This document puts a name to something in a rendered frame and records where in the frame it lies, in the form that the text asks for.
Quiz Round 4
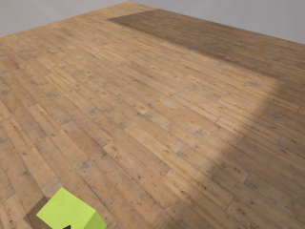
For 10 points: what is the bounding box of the carton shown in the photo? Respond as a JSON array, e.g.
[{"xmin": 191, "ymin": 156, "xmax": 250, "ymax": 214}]
[{"xmin": 36, "ymin": 187, "xmax": 107, "ymax": 229}]

